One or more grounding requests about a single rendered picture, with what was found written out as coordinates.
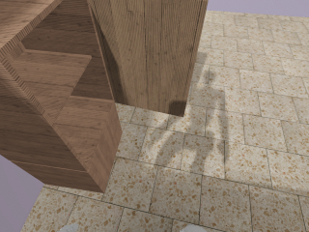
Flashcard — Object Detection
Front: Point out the cupboard door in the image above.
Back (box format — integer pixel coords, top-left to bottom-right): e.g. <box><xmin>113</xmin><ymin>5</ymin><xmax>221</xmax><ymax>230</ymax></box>
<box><xmin>89</xmin><ymin>0</ymin><xmax>209</xmax><ymax>117</ymax></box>

